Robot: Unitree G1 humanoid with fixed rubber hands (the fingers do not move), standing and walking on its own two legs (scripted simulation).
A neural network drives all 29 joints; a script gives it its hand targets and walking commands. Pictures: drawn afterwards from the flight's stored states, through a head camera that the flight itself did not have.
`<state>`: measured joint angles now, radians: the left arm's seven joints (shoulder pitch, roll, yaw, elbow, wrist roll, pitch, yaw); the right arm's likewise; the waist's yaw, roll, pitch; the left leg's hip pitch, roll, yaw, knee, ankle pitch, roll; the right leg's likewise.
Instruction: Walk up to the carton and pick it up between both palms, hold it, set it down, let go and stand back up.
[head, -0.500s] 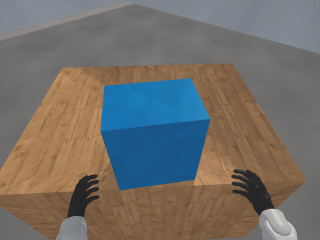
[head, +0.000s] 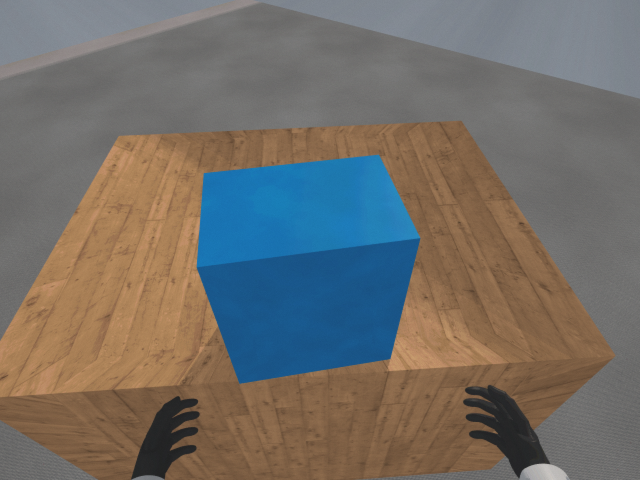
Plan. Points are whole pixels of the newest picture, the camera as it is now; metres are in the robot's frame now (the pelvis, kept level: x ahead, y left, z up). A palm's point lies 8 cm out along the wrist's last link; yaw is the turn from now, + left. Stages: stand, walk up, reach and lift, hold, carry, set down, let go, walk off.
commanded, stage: set down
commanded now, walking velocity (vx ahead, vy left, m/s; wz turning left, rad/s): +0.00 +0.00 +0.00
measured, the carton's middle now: (305, 274) +0.41 +0.05 +0.03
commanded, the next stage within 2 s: let go in 0.46 s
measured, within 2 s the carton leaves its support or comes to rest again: neither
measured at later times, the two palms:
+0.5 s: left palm out of the picture +0.15 +0.23 -0.08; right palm out of the picture +0.16 -0.23 -0.08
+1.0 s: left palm out of the picture +0.16 +0.22 -0.08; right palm out of the picture +0.15 -0.23 -0.08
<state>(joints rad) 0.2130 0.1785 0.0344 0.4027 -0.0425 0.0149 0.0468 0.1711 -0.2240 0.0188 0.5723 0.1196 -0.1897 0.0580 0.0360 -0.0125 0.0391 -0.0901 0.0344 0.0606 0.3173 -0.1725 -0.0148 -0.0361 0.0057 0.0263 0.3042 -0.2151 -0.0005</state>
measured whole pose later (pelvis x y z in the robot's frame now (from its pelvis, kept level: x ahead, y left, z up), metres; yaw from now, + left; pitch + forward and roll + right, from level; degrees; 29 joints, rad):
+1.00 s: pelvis -0.01 +0.00 +0.00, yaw +0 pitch -4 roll +0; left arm 0.17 0.19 0.01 0.53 0.01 0.12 0.00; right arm 0.16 -0.20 -0.03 0.70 -0.02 -0.18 0.02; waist 0.00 -0.01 0.07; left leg -0.10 0.04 0.06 0.38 -0.20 -0.02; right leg -0.06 0.01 0.02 0.38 -0.24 0.00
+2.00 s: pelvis -0.05 +0.02 -0.02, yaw +1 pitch -3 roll -1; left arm 0.38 0.27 0.01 0.74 0.02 -0.02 0.00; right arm 0.37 -0.27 -0.02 0.71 -0.01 -0.02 0.00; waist 0.00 0.00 0.01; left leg -0.28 0.01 0.03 0.53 -0.20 0.02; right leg -0.22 -0.02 0.01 0.52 -0.25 0.03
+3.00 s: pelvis -0.03 +0.01 -0.01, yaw +2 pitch -2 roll +0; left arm 0.33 0.27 0.00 0.77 0.01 -0.01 0.01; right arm 0.36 -0.26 -0.01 0.75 -0.01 -0.01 -0.01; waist 0.00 0.00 0.02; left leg -0.26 0.02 0.01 0.52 -0.22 0.00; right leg -0.19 0.00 0.01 0.51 -0.28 0.01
